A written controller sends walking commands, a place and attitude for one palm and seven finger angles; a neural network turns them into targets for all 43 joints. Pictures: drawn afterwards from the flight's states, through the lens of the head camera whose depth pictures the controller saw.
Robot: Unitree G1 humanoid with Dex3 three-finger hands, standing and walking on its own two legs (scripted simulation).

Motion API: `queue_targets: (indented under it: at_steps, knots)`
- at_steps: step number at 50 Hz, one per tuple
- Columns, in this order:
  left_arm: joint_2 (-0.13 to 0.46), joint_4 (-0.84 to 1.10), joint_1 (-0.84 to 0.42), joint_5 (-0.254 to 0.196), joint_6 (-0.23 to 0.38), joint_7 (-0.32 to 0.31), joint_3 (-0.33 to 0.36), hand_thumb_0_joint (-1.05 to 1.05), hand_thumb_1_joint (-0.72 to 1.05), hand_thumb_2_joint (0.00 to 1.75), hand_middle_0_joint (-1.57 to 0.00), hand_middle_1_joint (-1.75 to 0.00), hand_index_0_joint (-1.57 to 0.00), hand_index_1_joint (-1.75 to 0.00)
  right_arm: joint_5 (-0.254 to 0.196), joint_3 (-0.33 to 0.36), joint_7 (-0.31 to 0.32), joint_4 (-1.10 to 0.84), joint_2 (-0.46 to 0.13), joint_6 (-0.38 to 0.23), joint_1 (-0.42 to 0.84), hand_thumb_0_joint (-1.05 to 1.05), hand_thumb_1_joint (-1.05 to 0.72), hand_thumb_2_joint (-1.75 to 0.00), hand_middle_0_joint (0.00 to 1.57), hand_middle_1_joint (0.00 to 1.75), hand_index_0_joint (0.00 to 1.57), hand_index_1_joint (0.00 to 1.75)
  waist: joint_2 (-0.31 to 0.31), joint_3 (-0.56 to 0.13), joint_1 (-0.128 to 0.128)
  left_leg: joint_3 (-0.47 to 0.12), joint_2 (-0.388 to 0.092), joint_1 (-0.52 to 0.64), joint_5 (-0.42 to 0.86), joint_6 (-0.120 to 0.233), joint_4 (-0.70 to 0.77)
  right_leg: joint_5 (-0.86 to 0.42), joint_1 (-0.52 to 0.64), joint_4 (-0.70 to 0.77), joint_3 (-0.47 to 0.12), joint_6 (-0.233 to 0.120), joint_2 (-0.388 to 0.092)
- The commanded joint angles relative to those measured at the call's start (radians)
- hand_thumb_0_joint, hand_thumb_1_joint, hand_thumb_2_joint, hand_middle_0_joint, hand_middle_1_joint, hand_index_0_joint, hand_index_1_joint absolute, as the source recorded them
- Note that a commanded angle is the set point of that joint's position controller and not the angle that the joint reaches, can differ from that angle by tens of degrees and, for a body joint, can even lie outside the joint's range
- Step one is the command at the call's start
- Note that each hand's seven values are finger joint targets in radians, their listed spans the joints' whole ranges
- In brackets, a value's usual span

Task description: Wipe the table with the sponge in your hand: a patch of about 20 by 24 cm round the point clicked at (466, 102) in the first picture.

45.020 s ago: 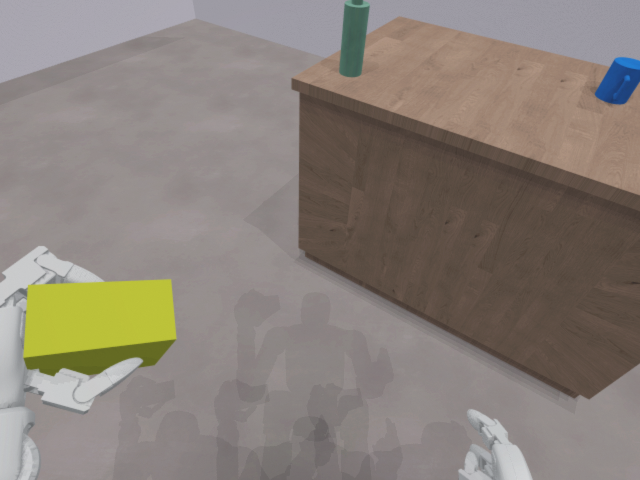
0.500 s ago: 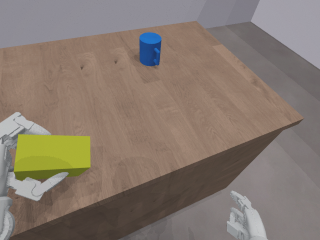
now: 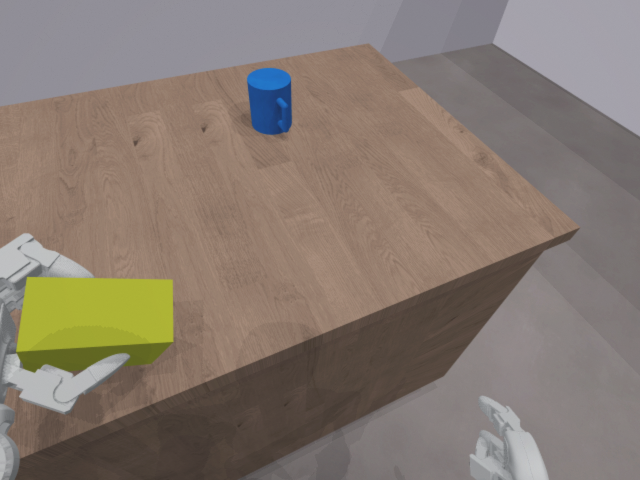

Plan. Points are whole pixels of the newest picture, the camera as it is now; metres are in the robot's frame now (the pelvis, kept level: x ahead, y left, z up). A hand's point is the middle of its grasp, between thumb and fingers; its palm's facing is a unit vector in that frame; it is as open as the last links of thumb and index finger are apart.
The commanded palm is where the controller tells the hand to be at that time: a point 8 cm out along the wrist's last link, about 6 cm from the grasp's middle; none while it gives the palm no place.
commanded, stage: shuffle to correct the standing spot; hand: left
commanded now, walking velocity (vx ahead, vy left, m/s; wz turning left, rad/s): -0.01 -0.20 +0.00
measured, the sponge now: (119, 326) +0.23 +0.21 +0.13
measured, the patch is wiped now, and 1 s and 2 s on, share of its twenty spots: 0.00 0.00 0.00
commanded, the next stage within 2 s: none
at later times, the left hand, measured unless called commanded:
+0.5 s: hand (56, 323) +0.22 +0.25 +0.16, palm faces +0.32 -0.86 -0.40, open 9.9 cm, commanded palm +0.16 +0.29 +0.18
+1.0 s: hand (64, 320) +0.22 +0.25 +0.16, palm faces +0.33 -0.85 -0.41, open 9.9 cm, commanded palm +0.16 +0.28 +0.18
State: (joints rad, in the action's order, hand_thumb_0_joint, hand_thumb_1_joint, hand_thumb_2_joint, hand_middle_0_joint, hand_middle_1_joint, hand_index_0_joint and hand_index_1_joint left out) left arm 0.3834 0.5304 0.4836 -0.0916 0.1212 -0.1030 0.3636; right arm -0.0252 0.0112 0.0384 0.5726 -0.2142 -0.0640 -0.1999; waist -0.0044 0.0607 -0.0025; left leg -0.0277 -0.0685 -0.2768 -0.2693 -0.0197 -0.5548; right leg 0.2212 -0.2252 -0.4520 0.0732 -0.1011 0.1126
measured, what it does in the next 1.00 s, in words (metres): stands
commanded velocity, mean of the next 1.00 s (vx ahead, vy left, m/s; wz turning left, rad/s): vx -0.01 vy -0.20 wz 0.00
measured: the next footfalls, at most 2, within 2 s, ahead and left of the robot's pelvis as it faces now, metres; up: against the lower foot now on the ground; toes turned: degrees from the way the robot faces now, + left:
none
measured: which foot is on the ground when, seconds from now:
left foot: down 0.00-1.00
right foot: down 0.00-1.00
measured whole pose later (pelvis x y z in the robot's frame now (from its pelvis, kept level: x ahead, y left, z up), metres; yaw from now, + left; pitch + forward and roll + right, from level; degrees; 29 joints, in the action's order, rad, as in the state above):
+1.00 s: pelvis +0.00 +0.00 +0.00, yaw +0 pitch -1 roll -1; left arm 0.40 0.55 0.48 -0.09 0.11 -0.10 0.36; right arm -0.03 0.00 0.03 0.56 -0.20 -0.05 -0.19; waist 0.00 0.08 0.01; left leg -0.03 -0.07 -0.26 -0.25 -0.04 -0.52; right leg 0.21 -0.21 -0.43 0.07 -0.10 0.11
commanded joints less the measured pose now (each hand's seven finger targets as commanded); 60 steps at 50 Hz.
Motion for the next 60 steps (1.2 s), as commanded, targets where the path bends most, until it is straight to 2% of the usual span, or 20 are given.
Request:
queue_targets:
  at_steps: [1, 6, 8, 10, 14, 18, 23, 25, 27, 32, 33, 34, 37, 38, 46, 53, 55, 58, 59, 60]
  knots:
    - [0.177, 0.222, -0.069, -0.013, 0.072, -0.024, 0.126, 0.0, 0.1, 1.3, -1.2, -1.6, -1.2, -1.6, -0.003, 0.042, 0.006, -0.167, -0.107, -0.052, 0.091, 0.0, -0.9, -0.9, 0.2, 0.3, 0.2, 0.3, 0.013, -0.132, 0.005, -0.005, -0.031, 0.067, 0.03, 0.053, 0.027, -0.06, -0.015, 0.168, -0.208, 0.091, -0.234]
    - [0.191, 0.255, -0.08, -0.004, 0.083, -0.022, 0.132, 0.0, 0.1, 1.3, -1.2, -1.6, -1.2, -1.6, 0.002, 0.04, 0.008, -0.173, -0.109, -0.056, 0.103, 0.0, -0.9, -0.9, 0.2, 0.3, 0.2, 0.3, 0.113, -0.141, 0.011, -0.064, -0.099, 0.033, 0.099, 0.071, 0.135, -0.135, 0.066, 0.085, -0.142, 0.122, -0.172]
    - [0.189, 0.23, -0.074, 0.001, 0.079, -0.019, 0.137, 0.0, 0.1, 1.3, -1.2, -1.6, -1.2, -1.6, 0.001, 0.044, 0.006, -0.172, -0.109, -0.052, 0.088, 0.0, -0.9, -0.9, 0.2, 0.3, 0.2, 0.3, 0.09, -0.145, 0.012, -0.056, -0.102, 0.016, 0.109, 0.069, 0.122, -0.154, 0.095, 0.085, -0.141, 0.123, -0.173]
    - [0.17, 0.223, -0.062, -0.003, 0.074, -0.014, 0.12, 0.0, 0.1, 1.3, -1.2, -1.6, -1.2, -1.6, 0.0, 0.042, 0.003, -0.172, -0.111, -0.052, 0.087, 0.0, -0.9, -0.9, 0.2, 0.3, 0.2, 0.3, 0.085, -0.154, 0.007, -0.058, -0.098, 0.028, 0.11, 0.065, 0.122, -0.159, 0.092, 0.081, -0.13, 0.108, -0.167]
    - [0.179, 0.208, -0.028, -0.008, 0.065, -0.01, 0.136, 0.0, 0.1, 1.3, -1.2, -1.6, -1.2, -1.6, -0.005, 0.044, 0.0, -0.176, -0.108, -0.048, 0.085, 0.0, -0.9, -0.9, 0.2, 0.3, 0.2, 0.3, 0.061, -0.164, 0.007, -0.047, -0.087, 0.042, 0.108, 0.059, 0.101, -0.176, 0.088, 0.091, -0.139, 0.095, -0.175]
    - [0.183, 0.23, -0.057, -0.007, 0.065, -0.008, 0.133, 0.0, 0.1, 1.3, -1.2, -1.6, -1.2, -1.6, -0.003, 0.046, 0.0, -0.181, -0.109, -0.047, 0.081, 0.0, -0.9, -0.9, 0.2, 0.3, 0.2, 0.3, 0.037, -0.161, 0.006, -0.039, -0.081, 0.049, 0.07, 0.055, 0.082, -0.157, 0.064, 0.103, -0.159, 0.087, -0.188]
    - [0.18, 0.248, -0.078, -0.005, 0.065, -0.011, 0.126, 0.0, 0.1, 1.3, -1.2, -1.6, -1.2, -1.6, -0.003, 0.043, 0.003, -0.179, -0.107, -0.047, 0.086, 0.0, -0.9, -0.9, 0.2, 0.3, 0.2, 0.3, 0.078, -0.152, 0.004, -0.06, -0.089, 0.051, 0.066, 0.059, 0.106, -0.141, 0.057, 0.098, -0.16, 0.078, -0.18]
    - [0.182, 0.259, -0.081, -0.004, 0.069, -0.015, 0.124, 0.0, 0.1, 1.3, -1.2, -1.6, -1.2, -1.6, -0.001, 0.035, 0.004, -0.175, -0.103, -0.049, 0.093, 0.0, -0.9, -0.9, 0.2, 0.3, 0.2, 0.3, 0.113, -0.155, 0.004, -0.07, -0.101, 0.055, 0.084, 0.065, 0.127, -0.143, 0.063, 0.088, -0.139, 0.078, -0.173]
    - [0.179, 0.238, -0.085, -0.002, 0.063, -0.014, 0.123, 0.0, 0.1, 1.3, -1.2, -1.6, -1.2, -1.6, -0.003, 0.039, 0.003, -0.178, -0.105, -0.048, 0.087, 0.0, -0.9, -0.9, 0.2, 0.3, 0.2, 0.3, 0.087, -0.147, 0.007, -0.076, -0.103, 0.039, 0.089, 0.062, 0.126, -0.145, 0.076, 0.086, -0.143, 0.08, -0.171]
    - [0.175, 0.234, -0.073, -0.002, 0.063, -0.013, 0.121, 0.0, 0.1, 1.3, -1.2, -1.6, -1.2, -1.6, -0.004, 0.041, 0.0, -0.179, -0.107, -0.045, 0.086, 0.0, -0.9, -0.9, 0.2, 0.3, 0.2, 0.3, 0.1, -0.159, 0.005, -0.082, -0.106, 0.043, 0.129, 0.059, 0.125, -0.167, 0.093, 0.083, -0.131, 0.07, -0.173]
    - [0.178, 0.228, -0.067, -0.001, 0.063, -0.012, 0.125, 0.0, 0.1, 1.3, -1.2, -1.6, -1.2, -1.6, -0.005, 0.042, -0.001, -0.18, -0.107, -0.044, 0.082, 0.0, -0.9, -0.9, 0.2, 0.3, 0.2, 0.3, 0.081, -0.159, 0.006, -0.08, -0.106, 0.045, 0.134, 0.058, 0.119, -0.172, 0.093, 0.085, -0.13, 0.068, -0.174]
    - [0.175, 0.232, -0.046, -0.005, 0.062, -0.012, 0.121, 0.0, 0.1, 1.3, -1.2, -1.6, -1.2, -1.6, -0.01, 0.037, -0.002, -0.179, -0.103, -0.046, 0.096, 0.0, -0.9, -0.9, 0.2, 0.3, 0.2, 0.3, 0.108, -0.162, 0.004, -0.079, -0.103, 0.066, 0.151, 0.058, 0.125, -0.183, 0.08, 0.082, -0.126, 0.064, -0.17]
    - [0.182, 0.226, -0.051, -0.003, 0.062, -0.012, 0.132, 0.0, 0.1, 1.3, -1.2, -1.6, -1.2, -1.6, -0.005, 0.039, -0.002, -0.18, -0.106, -0.04, 0.084, 0.0, -0.9, -0.9, 0.2, 0.3, 0.2, 0.3, 0.089, -0.159, 0.006, -0.079, -0.108, 0.041, 0.115, 0.061, 0.124, -0.159, 0.098, 0.095, -0.128, 0.073, -0.175]
    - [0.183, 0.219, -0.045, -0.004, 0.059, -0.012, 0.132, 0.0, 0.1, 1.3, -1.2, -1.6, -1.2, -1.6, -0.006, 0.041, -0.002, -0.182, -0.105, -0.038, 0.082, 0.0, -0.9, -0.9, 0.2, 0.3, 0.2, 0.3, 0.059, -0.159, 0.005, -0.073, -0.101, 0.046, 0.114, 0.059, 0.108, -0.171, 0.092, 0.101, -0.138, 0.072, -0.18]
    - [0.178, 0.245, -0.07, -0.007, 0.061, -0.018, 0.12, 0.0, 0.1, 1.3, -1.2, -1.6, -1.2, -1.6, -0.009, 0.04, 0.003, -0.177, -0.107, -0.04, 0.088, 0.0, -0.9, -0.9, 0.2, 0.3, 0.2, 0.3, 0.086, -0.148, 0.001, -0.067, -0.086, 0.056, 0.049, 0.056, 0.109, -0.138, 0.053, 0.109, -0.158, 0.061, -0.188]
    - [0.178, 0.214, -0.064, -0.007, 0.053, -0.023, 0.127, 0.0, 0.1, 1.3, -1.2, -1.6, -1.2, -1.6, -0.009, 0.04, 0.0, -0.173, -0.106, -0.031, 0.084, 0.0, -0.9, -0.9, 0.2, 0.3, 0.2, 0.3, 0.041, -0.156, 0.002, -0.045, -0.072, 0.052, 0.075, 0.054, 0.069, -0.176, 0.07, 0.123, -0.17, 0.075, -0.206]
    - [0.169, 0.229, -0.056, -0.009, 0.054, -0.023, 0.116, 0.0, 0.1, 1.3, -1.2, -1.6, -1.2, -1.6, -0.012, 0.038, 0.0, -0.17, -0.106, -0.03, 0.091, 0.0, -0.9, -0.9, 0.2, 0.3, 0.2, 0.3, 0.059, -0.167, -0.001, -0.047, -0.073, 0.075, 0.099, 0.057, 0.068, -0.196, 0.061, 0.113, -0.162, 0.066, -0.206]
    - [0.189, 0.236, -0.046, -0.007, 0.056, -0.025, 0.134, 0.0, 0.1, 1.3, -1.2, -1.6, -1.2, -1.6, -0.01, 0.039, -0.001, -0.177, -0.105, -0.028, 0.093, 0.0, -0.9, -0.9, 0.2, 0.3, 0.2, 0.3, 0.05, -0.173, 0.004, -0.049, -0.083, 0.067, 0.132, 0.057, 0.07, -0.226, 0.083, 0.104, -0.16, 0.079, -0.207]
    - [0.187, 0.241, -0.03, -0.012, 0.055, -0.024, 0.131, 0.0, 0.1, 1.3, -1.2, -1.6, -1.2, -1.6, -0.015, 0.035, -0.001, -0.175, -0.102, -0.029, 0.105, 0.0, -0.9, -0.9, 0.2, 0.3, 0.2, 0.3, 0.074, -0.173, 0.001, -0.053, -0.083, 0.083, 0.16, 0.058, 0.076, -0.245, 0.075, 0.097, -0.155, 0.075, -0.201]
    - [0.178, 0.246, -0.039, -0.009, 0.058, -0.023, 0.122, 0.0, 0.1, 1.3, -1.2, -1.6, -1.2, -1.6, -0.011, 0.035, 0.0, -0.176, -0.104, -0.028, 0.1, 0.0, -0.9, -0.9, 0.2, 0.3, 0.2, 0.3, 0.068, -0.166, 0.002, -0.06, -0.089, 0.07, 0.157, 0.06, 0.082, -0.23, 0.079, 0.095, -0.144, 0.076, -0.197]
